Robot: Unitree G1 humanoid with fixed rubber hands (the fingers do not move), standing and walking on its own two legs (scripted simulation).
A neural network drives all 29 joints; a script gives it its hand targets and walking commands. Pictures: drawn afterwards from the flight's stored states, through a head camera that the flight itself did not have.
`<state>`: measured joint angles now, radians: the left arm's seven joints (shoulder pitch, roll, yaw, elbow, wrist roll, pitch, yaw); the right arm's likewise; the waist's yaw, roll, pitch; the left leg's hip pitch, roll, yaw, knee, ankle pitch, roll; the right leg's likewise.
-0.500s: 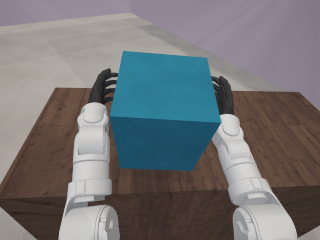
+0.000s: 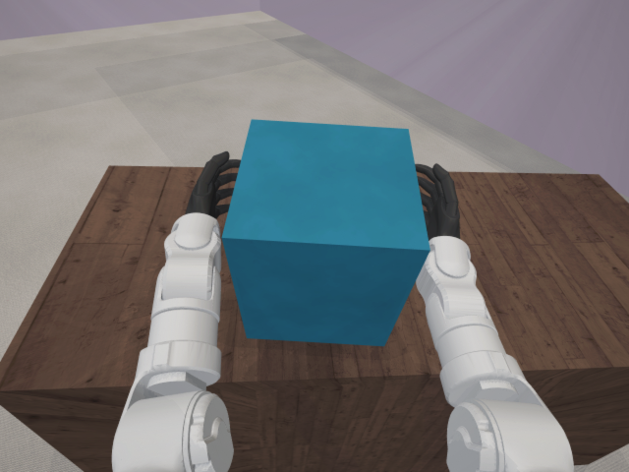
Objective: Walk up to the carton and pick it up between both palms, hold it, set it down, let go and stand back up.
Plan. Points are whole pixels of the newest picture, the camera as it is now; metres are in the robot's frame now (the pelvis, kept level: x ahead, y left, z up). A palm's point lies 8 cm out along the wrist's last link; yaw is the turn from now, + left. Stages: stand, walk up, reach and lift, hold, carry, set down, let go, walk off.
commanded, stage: set down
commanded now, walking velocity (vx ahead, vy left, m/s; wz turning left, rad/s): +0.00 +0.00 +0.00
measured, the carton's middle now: (322, 240) +0.42 -0.02 +0.09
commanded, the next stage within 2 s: none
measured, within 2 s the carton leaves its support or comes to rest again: rests again in 1.94 s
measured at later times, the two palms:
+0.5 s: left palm (206, 216) +0.42 +0.14 +0.14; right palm (434, 236) +0.38 -0.16 +0.13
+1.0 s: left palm (217, 221) +0.44 +0.13 +0.10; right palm (431, 243) +0.39 -0.17 +0.11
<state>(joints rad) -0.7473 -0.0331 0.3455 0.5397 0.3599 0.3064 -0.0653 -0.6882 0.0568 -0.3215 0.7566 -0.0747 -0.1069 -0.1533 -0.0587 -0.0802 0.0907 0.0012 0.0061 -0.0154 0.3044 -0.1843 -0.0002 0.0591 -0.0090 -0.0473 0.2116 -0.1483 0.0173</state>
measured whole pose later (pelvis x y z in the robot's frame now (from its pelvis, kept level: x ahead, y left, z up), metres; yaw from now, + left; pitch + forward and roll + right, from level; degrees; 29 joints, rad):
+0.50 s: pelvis +0.00 +0.01 +0.00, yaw -1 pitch -4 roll -1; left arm -0.83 0.00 0.39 0.74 0.36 0.22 -0.07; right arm -0.72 0.11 -0.47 0.81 -0.19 -0.13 -0.14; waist -0.05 -0.08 0.07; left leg -0.04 0.00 0.00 0.29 -0.17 0.01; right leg 0.00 -0.02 -0.03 0.21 -0.14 0.03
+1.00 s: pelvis +0.01 +0.01 +0.00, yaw -2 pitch -1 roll -1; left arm -0.84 0.01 0.43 0.85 0.36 0.14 -0.09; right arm -0.71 0.17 -0.56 0.77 -0.29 -0.13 -0.13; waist -0.06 -0.07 0.05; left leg -0.09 0.00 0.02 0.28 -0.18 0.01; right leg -0.06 -0.02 -0.02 0.22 -0.15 0.03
